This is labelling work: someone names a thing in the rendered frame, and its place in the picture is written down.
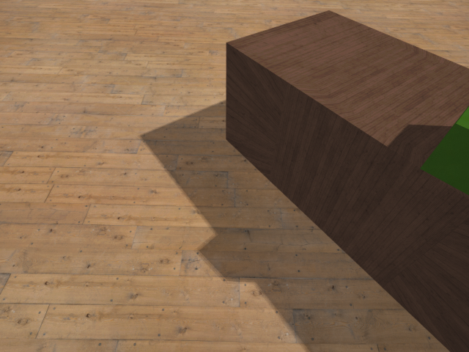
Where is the pedestal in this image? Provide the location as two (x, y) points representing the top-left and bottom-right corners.
(226, 10), (469, 352)

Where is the carton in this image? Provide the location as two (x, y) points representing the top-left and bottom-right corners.
(420, 106), (469, 195)

